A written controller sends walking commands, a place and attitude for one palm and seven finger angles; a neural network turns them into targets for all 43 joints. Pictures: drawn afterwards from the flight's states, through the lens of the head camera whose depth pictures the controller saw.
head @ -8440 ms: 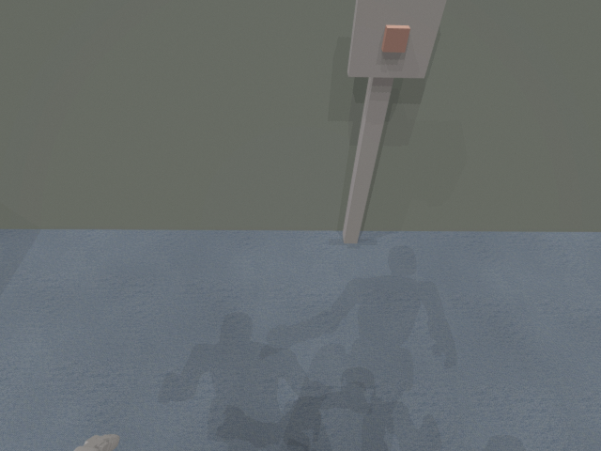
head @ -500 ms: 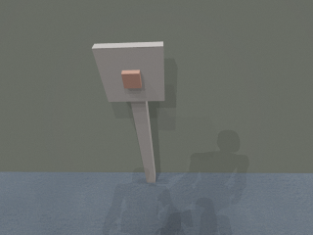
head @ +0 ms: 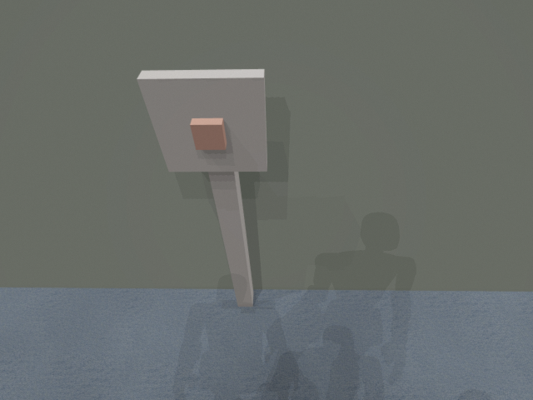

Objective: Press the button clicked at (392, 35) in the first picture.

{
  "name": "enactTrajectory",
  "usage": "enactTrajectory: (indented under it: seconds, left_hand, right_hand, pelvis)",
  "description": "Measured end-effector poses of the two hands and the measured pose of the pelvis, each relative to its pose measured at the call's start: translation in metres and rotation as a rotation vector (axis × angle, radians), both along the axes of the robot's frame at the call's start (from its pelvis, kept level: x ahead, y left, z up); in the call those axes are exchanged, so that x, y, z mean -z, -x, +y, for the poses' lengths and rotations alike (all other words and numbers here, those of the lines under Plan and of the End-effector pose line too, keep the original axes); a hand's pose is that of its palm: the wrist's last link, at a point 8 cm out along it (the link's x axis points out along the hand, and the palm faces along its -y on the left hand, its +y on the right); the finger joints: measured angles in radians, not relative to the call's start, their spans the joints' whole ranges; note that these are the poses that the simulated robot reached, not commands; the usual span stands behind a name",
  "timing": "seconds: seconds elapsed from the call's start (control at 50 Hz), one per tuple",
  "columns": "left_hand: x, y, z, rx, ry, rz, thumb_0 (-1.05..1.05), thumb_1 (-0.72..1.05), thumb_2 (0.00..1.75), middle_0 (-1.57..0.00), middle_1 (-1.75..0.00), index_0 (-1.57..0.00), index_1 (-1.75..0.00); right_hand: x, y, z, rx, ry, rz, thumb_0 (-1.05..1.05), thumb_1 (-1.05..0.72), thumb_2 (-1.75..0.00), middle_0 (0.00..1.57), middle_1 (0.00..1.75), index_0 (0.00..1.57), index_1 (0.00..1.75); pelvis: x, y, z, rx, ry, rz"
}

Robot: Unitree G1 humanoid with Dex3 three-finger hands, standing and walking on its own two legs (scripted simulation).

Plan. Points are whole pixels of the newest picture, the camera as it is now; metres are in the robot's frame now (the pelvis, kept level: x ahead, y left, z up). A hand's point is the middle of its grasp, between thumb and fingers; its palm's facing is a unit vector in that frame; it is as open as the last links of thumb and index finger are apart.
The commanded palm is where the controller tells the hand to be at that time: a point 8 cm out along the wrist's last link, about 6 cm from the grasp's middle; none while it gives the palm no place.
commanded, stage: look again from close up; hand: left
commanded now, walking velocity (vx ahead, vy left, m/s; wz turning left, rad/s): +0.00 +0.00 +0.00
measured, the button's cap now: (209, 133) +0.55 +0.14 +0.11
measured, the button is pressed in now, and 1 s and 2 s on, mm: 0 0 0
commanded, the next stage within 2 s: shuffle to correct the standing spot in 0.20 s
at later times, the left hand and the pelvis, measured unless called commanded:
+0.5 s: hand out of the picture +0.01 +0.14 -0.18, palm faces +0.03 -0.98 -0.17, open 7.3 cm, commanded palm none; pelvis +0.03 -0.03 +0.00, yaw +0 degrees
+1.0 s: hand out of the picture +0.06 +0.14 -0.17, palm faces +0.04 -0.98 -0.22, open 7.3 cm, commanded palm none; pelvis +0.05 -0.04 +0.00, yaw +1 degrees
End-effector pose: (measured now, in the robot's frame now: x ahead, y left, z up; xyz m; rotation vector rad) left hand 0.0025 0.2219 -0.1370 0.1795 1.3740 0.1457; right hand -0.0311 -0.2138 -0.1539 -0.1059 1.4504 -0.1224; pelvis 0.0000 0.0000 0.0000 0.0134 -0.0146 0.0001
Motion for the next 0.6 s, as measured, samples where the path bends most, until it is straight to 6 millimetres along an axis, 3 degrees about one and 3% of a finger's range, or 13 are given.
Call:
enactTrajectory:
  seconds: [0.36, 0.6]
  left_hand:
    - [0.002, -0.004, -0.024, -0.035, 0.015, 0.019, 0.02, 0.93, 0.9, -0.2, -0.3, -0.2, -0.3]
    - [0.012, -0.015, -0.051, -0.053, 0.046, 0.054, 0.01, 0.91, 0.9, -0.2, -0.3, -0.2, -0.3]
  right_hand:
    - [0.0, -0.044, -0.015, -0.026, 0.001, -0.05, 0.0, -0.91, -0.9, 0.2, 0.3, 0.2, 0.3]
    - [0.005, -0.058, -0.047, 0.003, 0.039, -0.028, 0.0, -0.91, -0.9, 0.2, 0.3, 0.2, 0.3]
  pelvis:
    - [0.0, -0.019, -0.019, -0.008, 0.001, 0.004]
    - [0.009, -0.047, -0.041, -0.001, -0.006, 0.021]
